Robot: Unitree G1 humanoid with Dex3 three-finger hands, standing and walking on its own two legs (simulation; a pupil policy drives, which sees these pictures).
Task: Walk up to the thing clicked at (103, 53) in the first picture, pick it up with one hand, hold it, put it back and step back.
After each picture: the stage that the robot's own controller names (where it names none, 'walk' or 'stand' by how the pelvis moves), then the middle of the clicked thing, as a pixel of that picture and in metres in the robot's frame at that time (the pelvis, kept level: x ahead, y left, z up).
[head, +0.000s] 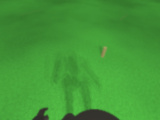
stand; (103, 52) +1.39 -0.33 -0.65
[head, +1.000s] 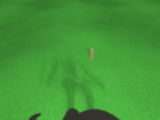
walk; (91, 54) +1.30 +0.03 -0.62
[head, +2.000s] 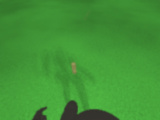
walk; (74, 68) +0.84 +0.27 -0.65
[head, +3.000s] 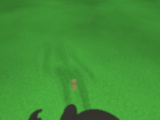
walk; (74, 84) +0.54 +0.20 -0.64
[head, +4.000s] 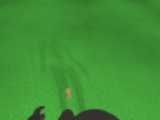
stand; (68, 93) +0.40 +0.20 -0.64
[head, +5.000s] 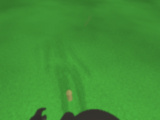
stand; (69, 96) +0.38 +0.20 -0.65
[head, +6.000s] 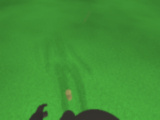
stand; (69, 95) +0.36 +0.21 -0.64
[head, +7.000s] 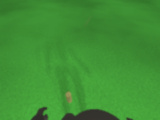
stand; (69, 97) +0.37 +0.21 -0.66
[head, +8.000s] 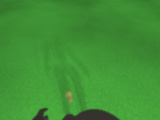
stand; (69, 97) +0.37 +0.21 -0.66
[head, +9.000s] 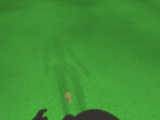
stand; (68, 98) +0.36 +0.22 -0.66
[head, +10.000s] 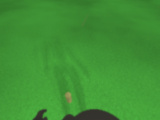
stand; (68, 97) +0.36 +0.21 -0.66
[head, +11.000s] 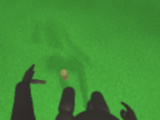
go down; (64, 75) +0.40 +0.21 -0.48
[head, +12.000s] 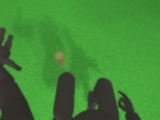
go down; (60, 60) +0.44 +0.25 -0.28
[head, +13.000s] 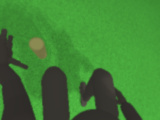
close in; (40, 50) +0.42 +0.29 -0.19
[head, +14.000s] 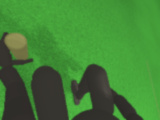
close; (19, 50) +0.41 +0.31 -0.16
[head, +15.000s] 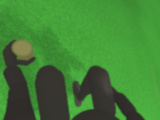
lift; (25, 53) +0.38 +0.31 -0.15
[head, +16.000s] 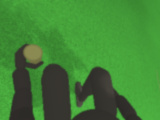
lift; (34, 57) +0.35 +0.29 -0.15
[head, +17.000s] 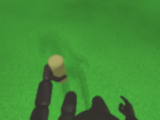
lift; (59, 71) +0.32 +0.19 +0.04
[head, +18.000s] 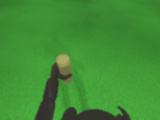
hold; (65, 71) +0.33 +0.16 +0.06
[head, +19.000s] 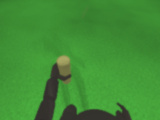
hold; (65, 71) +0.33 +0.16 +0.03
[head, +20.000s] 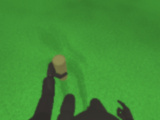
crouch; (61, 69) +0.35 +0.18 -0.02
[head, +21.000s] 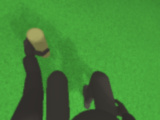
lower; (41, 46) +0.46 +0.27 -0.07
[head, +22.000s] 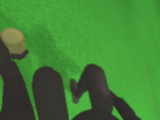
lower; (17, 47) +0.42 +0.32 -0.16
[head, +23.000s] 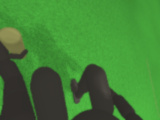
lower; (16, 47) +0.42 +0.32 -0.16
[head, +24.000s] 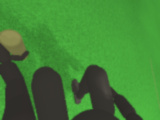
lower; (17, 48) +0.40 +0.33 -0.16
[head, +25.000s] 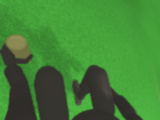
lower; (22, 52) +0.39 +0.32 -0.16
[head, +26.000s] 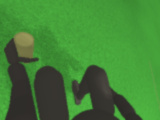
open; (25, 51) +0.40 +0.30 -0.16
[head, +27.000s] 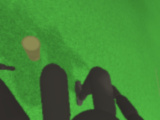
stand; (33, 51) +0.39 +0.30 -0.17
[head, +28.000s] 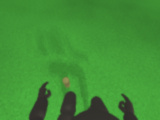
stand; (66, 82) +0.38 +0.20 -0.51
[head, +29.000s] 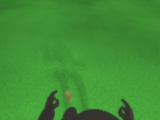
stand; (69, 96) +0.37 +0.20 -0.60
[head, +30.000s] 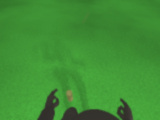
stand; (69, 96) +0.36 +0.19 -0.60
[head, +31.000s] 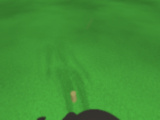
stand; (73, 97) +0.40 +0.17 -0.65
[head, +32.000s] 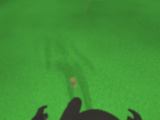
walk; (73, 82) +0.46 +0.22 -0.63
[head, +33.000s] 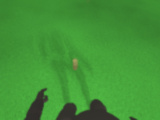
walk; (75, 64) +0.70 +0.17 -0.62
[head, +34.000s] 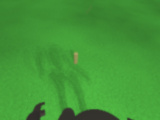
stand; (75, 58) +1.00 +0.20 -0.64
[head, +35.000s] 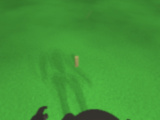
stand; (76, 61) +1.01 +0.21 -0.66
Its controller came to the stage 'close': yes
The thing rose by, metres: 0.68
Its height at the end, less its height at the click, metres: +0.00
